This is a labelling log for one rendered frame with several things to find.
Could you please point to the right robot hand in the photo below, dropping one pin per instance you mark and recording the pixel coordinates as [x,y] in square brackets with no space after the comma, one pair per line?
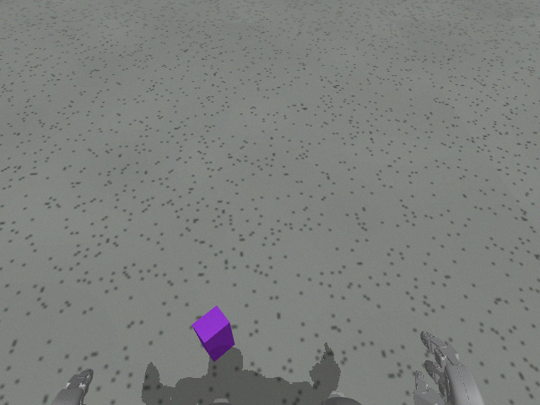
[457,383]

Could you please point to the carton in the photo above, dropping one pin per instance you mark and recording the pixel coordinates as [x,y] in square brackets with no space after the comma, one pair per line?
[214,331]

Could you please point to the left robot hand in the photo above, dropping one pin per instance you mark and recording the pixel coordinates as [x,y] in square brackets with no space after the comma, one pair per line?
[77,388]

